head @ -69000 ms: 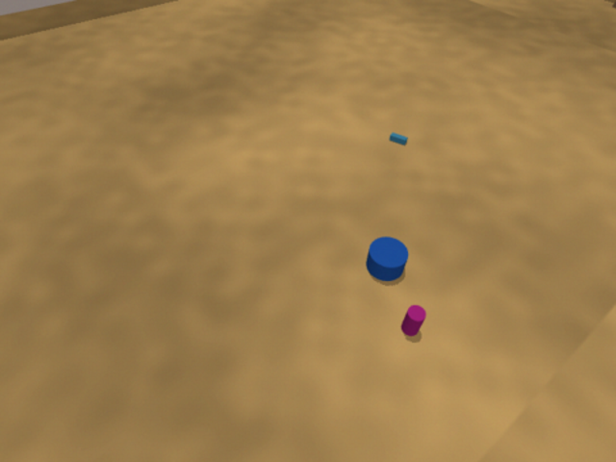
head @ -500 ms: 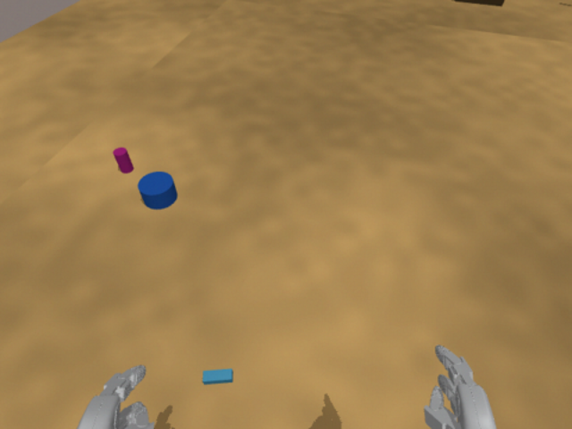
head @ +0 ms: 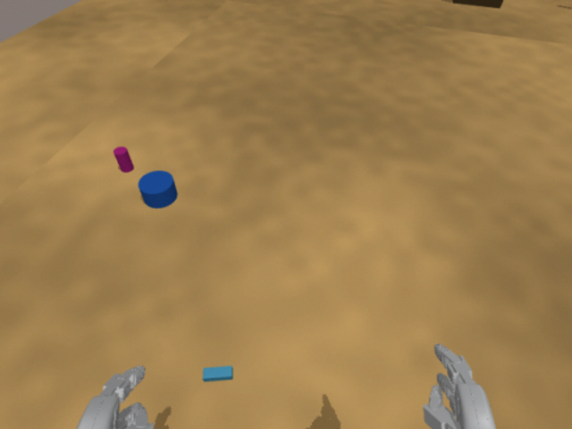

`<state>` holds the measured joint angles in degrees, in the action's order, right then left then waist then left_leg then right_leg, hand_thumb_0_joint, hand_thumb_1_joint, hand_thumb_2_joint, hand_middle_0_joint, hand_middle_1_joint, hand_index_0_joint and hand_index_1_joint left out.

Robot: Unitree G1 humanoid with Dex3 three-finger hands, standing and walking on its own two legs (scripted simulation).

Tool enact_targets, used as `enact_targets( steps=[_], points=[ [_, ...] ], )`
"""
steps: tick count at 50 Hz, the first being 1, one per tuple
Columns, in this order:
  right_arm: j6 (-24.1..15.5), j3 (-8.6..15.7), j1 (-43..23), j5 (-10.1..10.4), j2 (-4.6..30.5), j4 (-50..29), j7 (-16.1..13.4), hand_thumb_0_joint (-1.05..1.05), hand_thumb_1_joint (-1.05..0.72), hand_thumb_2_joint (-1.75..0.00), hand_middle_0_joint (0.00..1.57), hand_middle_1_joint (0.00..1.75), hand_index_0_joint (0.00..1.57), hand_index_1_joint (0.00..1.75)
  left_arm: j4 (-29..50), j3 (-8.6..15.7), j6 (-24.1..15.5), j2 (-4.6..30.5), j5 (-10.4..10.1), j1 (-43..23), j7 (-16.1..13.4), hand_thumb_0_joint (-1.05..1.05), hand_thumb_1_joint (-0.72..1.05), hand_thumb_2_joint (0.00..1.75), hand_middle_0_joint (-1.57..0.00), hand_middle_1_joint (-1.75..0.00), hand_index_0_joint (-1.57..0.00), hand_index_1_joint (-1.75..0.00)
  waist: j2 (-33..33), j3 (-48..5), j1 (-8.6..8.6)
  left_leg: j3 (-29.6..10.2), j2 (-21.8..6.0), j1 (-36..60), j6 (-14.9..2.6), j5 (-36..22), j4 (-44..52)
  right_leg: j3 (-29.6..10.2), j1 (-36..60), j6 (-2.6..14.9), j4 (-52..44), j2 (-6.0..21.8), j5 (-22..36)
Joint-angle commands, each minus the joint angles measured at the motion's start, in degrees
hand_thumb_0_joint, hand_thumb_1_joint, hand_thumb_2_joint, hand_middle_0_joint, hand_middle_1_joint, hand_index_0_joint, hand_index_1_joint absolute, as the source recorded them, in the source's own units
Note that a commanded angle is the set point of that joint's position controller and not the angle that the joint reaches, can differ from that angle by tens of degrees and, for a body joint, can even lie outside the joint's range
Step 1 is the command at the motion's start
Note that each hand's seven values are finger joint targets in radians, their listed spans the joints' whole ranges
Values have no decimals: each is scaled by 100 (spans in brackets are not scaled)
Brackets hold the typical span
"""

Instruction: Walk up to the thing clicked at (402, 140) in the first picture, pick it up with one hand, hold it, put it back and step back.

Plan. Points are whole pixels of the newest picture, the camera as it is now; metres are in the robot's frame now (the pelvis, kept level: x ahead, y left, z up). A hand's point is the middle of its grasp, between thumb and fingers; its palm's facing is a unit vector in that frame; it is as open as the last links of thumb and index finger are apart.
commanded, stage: stand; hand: left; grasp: from above
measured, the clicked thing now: (218, 373) +0.43 +0.19 -0.70
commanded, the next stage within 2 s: none
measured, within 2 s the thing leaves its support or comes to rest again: neither
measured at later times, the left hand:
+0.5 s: hand out of the picture +0.08 +0.24 -0.11, palm faces +0.02 -0.95 -0.31, open 7.4 cm
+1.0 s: hand out of the picture +0.04 +0.24 -0.10, palm faces +0.01 -0.94 -0.33, open 7.4 cm
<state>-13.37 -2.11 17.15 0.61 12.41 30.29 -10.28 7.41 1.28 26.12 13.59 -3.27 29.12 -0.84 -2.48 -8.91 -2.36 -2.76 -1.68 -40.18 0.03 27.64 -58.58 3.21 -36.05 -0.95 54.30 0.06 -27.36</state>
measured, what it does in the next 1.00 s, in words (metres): rises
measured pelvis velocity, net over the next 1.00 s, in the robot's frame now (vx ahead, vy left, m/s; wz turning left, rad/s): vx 0.00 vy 0.01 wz -0.01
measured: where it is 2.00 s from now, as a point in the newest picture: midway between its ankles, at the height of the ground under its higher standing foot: outside the picture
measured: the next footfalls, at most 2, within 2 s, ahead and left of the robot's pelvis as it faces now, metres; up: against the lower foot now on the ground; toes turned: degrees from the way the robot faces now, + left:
none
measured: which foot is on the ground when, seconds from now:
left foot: down 0.00-1.00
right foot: down 0.00-1.00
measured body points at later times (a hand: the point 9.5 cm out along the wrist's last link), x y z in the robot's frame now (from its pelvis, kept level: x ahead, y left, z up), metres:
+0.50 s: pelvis +0.00 +0.01 +0.04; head +0.01 +0.02 +0.49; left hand +0.08 +0.29 -0.09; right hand +0.09 -0.27 -0.08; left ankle +0.02 +0.11 -0.68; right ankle +0.00 -0.13 -0.68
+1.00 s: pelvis +0.00 +0.01 +0.07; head -0.01 +0.00 +0.52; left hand +0.04 +0.29 -0.07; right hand +0.06 -0.27 -0.08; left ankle +0.02 +0.11 -0.68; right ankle +0.00 -0.13 -0.68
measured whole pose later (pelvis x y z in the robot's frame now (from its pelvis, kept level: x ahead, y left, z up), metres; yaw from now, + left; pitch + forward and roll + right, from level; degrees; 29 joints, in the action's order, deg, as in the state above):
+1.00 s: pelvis +0.00 +0.01 +0.07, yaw -1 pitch -5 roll +0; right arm 0.0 1.9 8.3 -1.4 16.4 63.2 -1.0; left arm -64.0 1.7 0.6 16.5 1.5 10.1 -1.4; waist -0.7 3.8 0.7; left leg 0.7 0.9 -6.3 -1.0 10.5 -21.7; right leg 0.4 -5.0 -2.1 21.7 2.5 -11.8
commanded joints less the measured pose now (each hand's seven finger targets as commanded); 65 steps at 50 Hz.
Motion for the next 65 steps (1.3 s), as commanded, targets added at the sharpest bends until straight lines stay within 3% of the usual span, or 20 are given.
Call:
enact_targets(
  steps=[1,3,4,5,6,7,9,10,15,20,24,26,30,36,41,44,51,58,61,65],
  points=[
    [-381,328,-414,-14,742,-917,-96,0,-90,-90,20,30,20,30,1141,354,-315,492,20,-171,-65,0,90,90,-20,-30,-20,-30,-47,-437,-24,-91,85,638,-80,-781,1123,83,36,106,-880,-162,735],
    [-374,320,-428,-8,745,-913,-96,0,-90,-90,20,30,20,30,1088,378,-313,518,12,-122,-73,0,90,90,-20,-30,-20,-30,-52,-355,10,-63,104,540,-81,-736,1119,69,16,109,-897,-154,693],
    [265,551,-890,-730,1345,530,246,0,-90,-90,20,30,20,30,-922,383,-1519,1025,666,-1794,-271,0,90,90,-20,-30,-20,-30,213,905,465,-316,-191,689,-366,-1949,1615,-490,1022,354,-999,286,939],
    [515,680,-887,-700,1431,529,420,0,-90,-90,20,30,20,30,-1826,494,-1906,1089,689,-1242,-238,0,90,90,-20,-30,-20,-30,426,403,455,-169,-127,1077,-417,-1946,1540,-760,1221,520,-1200,358,987],
    [617,661,-840,-718,1389,496,538,0,-90,-90,20,30,20,30,-2129,477,-2095,1131,748,-1213,-214,0,90,90,-20,-30,-20,-30,552,311,375,-104,-66,1264,-420,-1977,1478,-855,1161,584,-1238,405,1077],
    [691,637,-718,-744,1389,475,608,0,-90,-90,20,30,20,30,-2296,434,-2195,1134,735,-1370,-172,0,90,90,-20,-30,-20,-30,325,435,260,-232,-81,1241,-409,-1786,1626,-801,1018,549,-1293,312,1019],
    [740,608,-731,-482,1240,747,796,0,-90,-90,20,30,20,30,-2754,375,-2359,1166,701,-1518,-134,0,90,90,-20,-30,-20,-30,177,197,345,-220,-40,1657,-423,-1622,1846,-766,1502,438,-1314,435,1303],
    [779,629,-809,-400,1218,834,856,0,-90,-90,20,30,20,30,-2984,389,-2381,1154,687,-1530,-126,0,90,90,-20,-30,-20,-30,472,232,416,-137,7,1730,-366,-1609,1853,-867,1507,447,-1465,488,1333],
    [917,680,-925,-370,1203,1262,942,0,-90,-90,20,30,20,30,-4024,407,-2541,1144,589,-1897,-145,0,90,90,-20,-30,-20,-30,260,224,354,-213,-88,2250,-368,-1614,2202,-811,1608,306,-1842,529,1309],
    [1042,691,-969,-367,1280,1642,904,0,-90,-90,20,30,20,30,-4825,379,-2651,1113,570,-1955,-162,0,90,90,-20,-30,-20,-30,80,663,356,-379,-197,2311,-357,-1503,2773,-691,1928,240,-2271,478,1481],
    [1085,678,-907,-320,1296,1966,858,0,-90,-90,20,30,20,30,-5397,356,-2690,1152,537,-1872,-172,0,90,90,-20,-30,-20,-30,237,727,338,-357,-238,2704,-305,-2080,3047,-705,2235,244,-2595,520,1996],
    [1108,677,-909,-300,1350,2118,831,0,-90,-90,20,30,20,30,-5638,346,-2685,1156,518,-1856,-180,0,90,90,-20,-30,-20,-30,114,784,341,-391,-283,2833,-279,-2208,3222,-674,2390,227,-2738,529,2064],
    [1141,658,-942,-270,1454,2370,810,0,-90,-90,20,30,20,30,-6017,315,-2659,1160,492,-1915,-161,0,90,90,-20,-30,-20,-30,-65,1031,323,-541,-371,2814,-240,-1629,3880,-598,2612,156,-2995,470,1736],
    [1152,651,-990,-245,1482,2651,809,0,-90,-90,20,30,20,30,-6458,280,-2660,1169,501,-1912,-151,0,90,90,-20,-30,-20,-30,14,1139,340,-539,-397,2978,-189,-1436,4272,-588,2804,116,-3275,513,1785],
    [1152,627,-1047,-220,1397,2811,830,0,-90,-90,20,30,20,30,-6691,262,-2720,1223,506,-1963,-165,0,90,90,-20,-30,-20,-30,348,1026,334,-335,-361,3369,-174,-2334,4054,-695,2890,109,-3558,653,2107],
    [1173,626,-1034,-221,1460,2897,836,0,-90,-90,20,30,20,30,-6740,261,-2698,1279,496,-2067,-148,0,90,90,-20,-30,-20,-30,227,1166,285,-371,-345,3278,-148,-1664,4272,-665,2774,98,-3648,602,1776],
    [1185,595,-1126,-214,1471,2998,869,0,-90,-90,20,30,20,30,-6878,259,-2726,1354,481,-2123,-149,0,90,90,-20,-30,-20,-30,299,1098,285,-304,-379,3396,-152,-1995,4238,-732,2877,111,-3793,680,1900],
    [1208,572,-1195,-197,1548,3091,883,0,-90,-90,20,30,20,30,-6973,237,-2717,1378,483,-2166,-122,0,90,90,-20,-30,-20,-30,204,1235,269,-311,-401,3313,-135,-1590,4338,-726,2780,122,-3887,636,1605],
    [1218,559,-1193,-194,1530,3104,893,0,-90,-90,20,30,20,30,-6983,238,-2730,1419,480,-2232,-115,0,90,90,-20,-30,-20,-30,342,1207,254,-271,-396,3386,-127,-1736,4283,-783,2749,130,-3970,662,1532],
    [1202,529,-1130,-183,1549,3169,895,0,-90,-90,20,30,20,30,-6967,245,-2757,1458,452,-2325,-110,0,90,90,-20,-30,-20,-30,194,1037,228,-237,-430,3372,-131,-1992,4249,-808,2996,129,-3941,698,1979]
  ],
)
